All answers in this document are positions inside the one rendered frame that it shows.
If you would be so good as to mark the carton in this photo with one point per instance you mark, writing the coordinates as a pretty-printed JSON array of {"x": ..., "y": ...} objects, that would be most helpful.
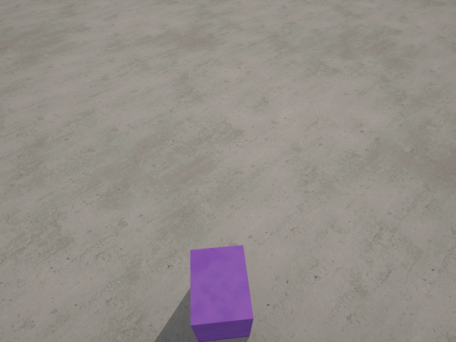
[{"x": 220, "y": 301}]

